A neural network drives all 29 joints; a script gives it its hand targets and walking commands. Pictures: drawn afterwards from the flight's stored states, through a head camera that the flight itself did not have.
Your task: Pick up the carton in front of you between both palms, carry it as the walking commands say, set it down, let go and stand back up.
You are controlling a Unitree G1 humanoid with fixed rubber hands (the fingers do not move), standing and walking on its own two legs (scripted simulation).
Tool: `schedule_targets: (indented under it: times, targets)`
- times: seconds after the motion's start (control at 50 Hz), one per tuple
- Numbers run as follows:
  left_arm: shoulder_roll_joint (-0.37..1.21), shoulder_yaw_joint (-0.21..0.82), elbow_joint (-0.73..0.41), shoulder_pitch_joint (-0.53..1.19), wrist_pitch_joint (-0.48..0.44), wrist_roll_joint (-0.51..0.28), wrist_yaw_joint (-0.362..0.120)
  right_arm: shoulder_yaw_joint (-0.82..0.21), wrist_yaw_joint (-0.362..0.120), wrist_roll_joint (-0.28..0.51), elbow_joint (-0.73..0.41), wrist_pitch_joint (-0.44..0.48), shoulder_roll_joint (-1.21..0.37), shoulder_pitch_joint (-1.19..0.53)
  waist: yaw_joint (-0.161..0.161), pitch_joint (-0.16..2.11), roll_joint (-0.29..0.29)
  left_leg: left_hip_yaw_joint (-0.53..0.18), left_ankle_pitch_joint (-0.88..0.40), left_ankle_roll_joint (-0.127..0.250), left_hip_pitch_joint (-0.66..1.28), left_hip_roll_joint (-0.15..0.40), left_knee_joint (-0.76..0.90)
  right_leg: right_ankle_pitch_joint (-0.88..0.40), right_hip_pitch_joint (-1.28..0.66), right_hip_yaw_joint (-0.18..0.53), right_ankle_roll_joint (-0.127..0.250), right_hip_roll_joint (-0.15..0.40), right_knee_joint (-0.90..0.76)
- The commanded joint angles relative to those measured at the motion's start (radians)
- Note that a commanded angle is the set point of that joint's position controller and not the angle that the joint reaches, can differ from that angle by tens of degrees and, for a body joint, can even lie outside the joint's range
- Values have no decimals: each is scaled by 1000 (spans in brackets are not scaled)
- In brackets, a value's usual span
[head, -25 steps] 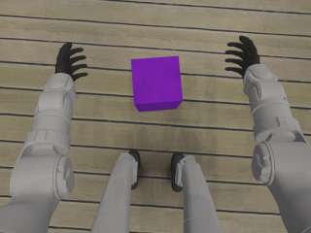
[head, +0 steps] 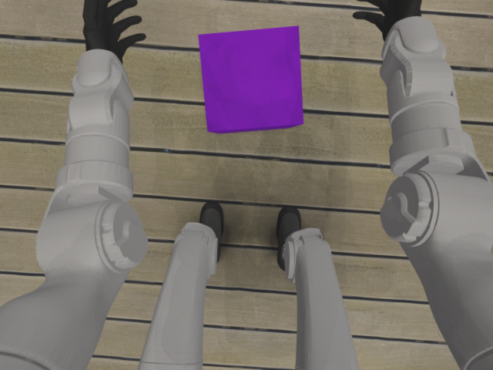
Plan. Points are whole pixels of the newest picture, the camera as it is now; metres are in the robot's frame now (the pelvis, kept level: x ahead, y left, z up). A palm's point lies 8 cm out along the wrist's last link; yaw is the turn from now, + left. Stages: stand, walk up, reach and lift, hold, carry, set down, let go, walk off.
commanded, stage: reach and lift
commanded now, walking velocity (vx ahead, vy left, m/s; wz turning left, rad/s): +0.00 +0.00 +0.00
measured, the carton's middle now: (251, 89) +0.52 +0.02 -0.51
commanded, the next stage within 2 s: none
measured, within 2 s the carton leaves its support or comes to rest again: leaves its support in 1.58 s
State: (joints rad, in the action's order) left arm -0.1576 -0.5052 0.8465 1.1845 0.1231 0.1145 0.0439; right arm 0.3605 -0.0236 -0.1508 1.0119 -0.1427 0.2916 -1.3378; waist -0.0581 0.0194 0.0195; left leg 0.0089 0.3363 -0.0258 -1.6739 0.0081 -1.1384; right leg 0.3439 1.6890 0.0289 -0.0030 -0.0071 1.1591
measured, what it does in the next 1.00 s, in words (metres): lowers itself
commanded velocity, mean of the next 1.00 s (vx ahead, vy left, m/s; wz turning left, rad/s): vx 0.00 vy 0.00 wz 0.00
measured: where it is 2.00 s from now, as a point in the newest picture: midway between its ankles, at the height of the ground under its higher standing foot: (248, 247)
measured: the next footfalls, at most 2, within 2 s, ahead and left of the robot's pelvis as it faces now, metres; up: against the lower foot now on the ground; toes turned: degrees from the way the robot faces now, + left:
none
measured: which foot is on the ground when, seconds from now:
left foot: down 0.00-1.00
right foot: down 0.00-1.00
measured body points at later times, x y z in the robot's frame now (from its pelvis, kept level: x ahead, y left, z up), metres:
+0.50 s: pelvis -0.06 +0.00 -0.22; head +0.32 +0.00 +0.02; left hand +0.51 +0.21 -0.38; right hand +0.55 -0.17 -0.38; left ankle +0.05 +0.13 -0.60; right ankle +0.05 -0.12 -0.60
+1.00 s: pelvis -0.05 +0.00 -0.27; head +0.34 +0.00 -0.04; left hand +0.52 +0.20 -0.44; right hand +0.55 -0.15 -0.45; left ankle +0.05 +0.13 -0.60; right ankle +0.05 -0.12 -0.60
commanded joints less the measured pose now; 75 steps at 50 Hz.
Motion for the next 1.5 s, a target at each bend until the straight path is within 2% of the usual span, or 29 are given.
schedule_targets:
  times: [0.0, 0.04, 0.08, 0.18, 0.26, 0.36, 0.46, 0.56, 0.64, 0.68, 0.72, 0.82, 0.86, 0.92, 1.0, 1.06, 1.12, 1.18, 1.2, 1.22, 1.24, 1.28, 1.3, 1.38, 1.44, 1.48]
  targets:
    - [-73, -1, -58, 120, -60, 6, 7, 21, 26, -3, -63, 53, 59, -128, -12, 957, 43, 31, -492, -43, 280, -68, -148, -533, -423, 6, -26, -60, 152]
    - [-89, 13, -56, 144, -69, -6, 19, 0, 40, 24, -72, 65, 78, -143, -13, 960, 27, 28, -466, -43, 269, -69, -230, -447, -277, -6, -32, -69, 214]
    - [-107, 45, -55, 164, -70, -35, 32, -43, 52, 67, -77, 70, 101, -163, -16, 998, 19, 26, -483, -42, 265, -71, -309, -421, -195, -16, -39, -72, 287]
    - [-175, 164, -53, 224, -58, -160, 67, -160, 86, 186, -90, 72, 191, -229, -8, 1186, 33, 29, -517, -45, 293, -73, -491, -420, -197, -30, -44, -66, 474]
    - [-236, 248, -69, 341, -38, -261, 95, -249, 108, 279, -114, 55, 242, -366, -17, 1250, 67, 51, -400, -39, 218, -71, -602, -364, -264, -38, -35, -55, 607]
    - [-305, 289, -20, 504, 5, -323, 116, -302, 117, 345, -80, 15, 297, -535, -33, 1186, 92, 74, -188, -25, 164, -56, -688, -143, -236, -55, -30, -36, 690]
    - [-301, 285, 145, 576, 11, -313, 102, -334, 96, 349, 89, 1, 291, -596, -33, 934, 93, 74, 2, -22, 11, -38, -745, 19, -148, -39, -26, -15, 739]
    - [-305, 273, 226, 649, -18, -275, 78, -312, 81, 324, 177, 27, 303, -634, -15, 764, 50, 55, 15, -27, -35, -27, -813, 40, -40, -27, -22, -5, 797]
    - [-331, 293, 199, 717, -48, -289, 81, -328, 85, 342, 149, 58, 329, -693, -11, 829, 29, 48, -88, -27, 48, -28, -875, -42, -58, -27, -22, -5, 858]
    - [-349, 302, 165, 747, -60, -312, 88, -348, 95, 360, 108, 72, 344, -733, -20, 885, 44, 47, -137, -22, 58, -33, -899, -93, -101, -25, -21, -4, 887]
    - [-356, 327, 139, 759, -68, -328, 90, -355, 105, 371, 72, 80, 327, -739, -1, 910, 59, 45, -201, -15, 94, -38, -924, -159, -116, -34, -25, -12, 902]
    - [-316, 342, 197, 646, -66, -330, 91, -381, 107, 399, 86, 76, 271, -636, -24, 936, 39, 57, -283, -17, 156, -54, -946, -227, -137, -43, -31, -29, 928]
    - [-301, 332, 213, 603, -64, -320, 92, -379, 102, 393, 100, 74, 256, -598, -29, 917, 36, 56, -285, -20, 151, -59, -938, -219, -116, -47, -33, -33, 927]
    - [-290, 311, 226, 590, -62, -299, 89, -348, 96, 361, 135, 70, 244, -558, -14, 818, 39, 48, -231, -21, 85, -62, -928, -165, -41, -48, -36, -33, 916]
    - [-268, 303, 216, 619, -66, -288, 78, -316, 95, 329, 134, 74, 243, -571, 7, 754, 28, 43, -176, -24, 39, -59, -922, -115, 10, -44, -34, -31, 901]
    - [-244, 329, 191, 668, -65, -302, 73, -324, 95, 335, 121, 75, 227, -611, 14, 765, 19, 45, -152, -23, 50, -59, -920, -92, -5, -45, -28, -32, 896]
    - [-173, 362, 171, 726, -56, -311, 65, -354, 86, 345, 108, 68, 154, -662, 10, 749, 23, 51, -103, -21, 53, -68, -911, -54, -41, -47, -20, -40, 892]
    - [6, 355, 173, 797, -33, -266, 29, -379, 45, 310, 94, 47, -64, -747, 3, 713, 37, 54, -60, -16, 54, -83, -914, -30, -61, -50, -16, -60, 893]
    - [164, 386, 161, 841, -17, -250, -11, -400, 4, 296, 92, 33, -232, -781, -4, 699, 35, 55, -61, -11, 70, -95, -920, -26, -53, -49, -14, -71, 900]
    - [381, 423, 165, 896, 0, -239, -63, -429, -47, 281, 82, 18, -445, -824, 3, 668, 47, 59, -53, -6, 62, -105, -926, -16, -30, -58, -10, -85, 901]
    - [520, 433, 155, 934, 19, -221, -112, -420, -96, 260, 80, 1, -591, -810, 7, 618, 49, 68, -24, -7, 35, -113, -929, 2, -1, -61, -6, -92, 906]
    - [669, 430, 126, 916, 55, -204, -187, -389, -170, 254, 56, -34, -748, -764, 0, 555, 42, 82, 12, 2, -28, -118, -931, 34, 38, -69, -3, -99, 911]
    - [711, 432, 112, 905, 69, -200, -212, -382, -192, 249, 43, -46, -789, -751, 1, 545, 37, 82, 12, 8, -42, -120, -933, 36, 55, -74, 0, -101, 912]
    - [801, 467, 52, 903, 105, -220, -261, -389, -222, 253, -28, -72, -875, -732, 9, 578, 21, 79, -29, 24, -55, -118, -948, -2, 63, -76, 15, -102, 920]
    - [852, 527, -19, 912, 111, -276, -260, -450, -214, 291, -100, -81, -916, -748, 16, 738, 31, 79, -109, 28, 13, -119, -961, -86, -19, -82, 15, -103, 926]
    - [887, 573, -85, 937, 113, -319, -254, -497, -203, 325, -168, -85, -970, -767, 18, 926, 42, 81, -205, 27, 77, -125, -969, -197, -117, -80, 15, -105, 934]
